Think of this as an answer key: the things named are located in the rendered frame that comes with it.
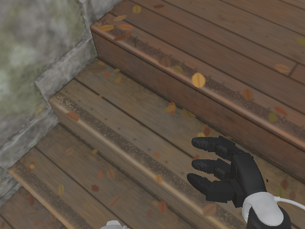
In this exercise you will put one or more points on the stairs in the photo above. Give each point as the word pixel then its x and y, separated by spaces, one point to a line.
pixel 123 148

